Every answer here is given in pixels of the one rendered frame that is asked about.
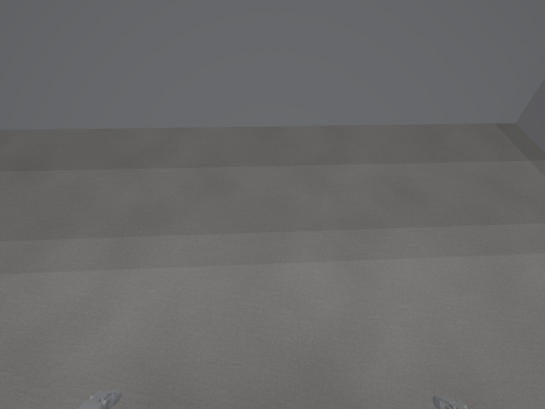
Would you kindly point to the robot left hand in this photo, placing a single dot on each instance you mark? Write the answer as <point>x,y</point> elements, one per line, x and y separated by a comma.
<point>102,400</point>

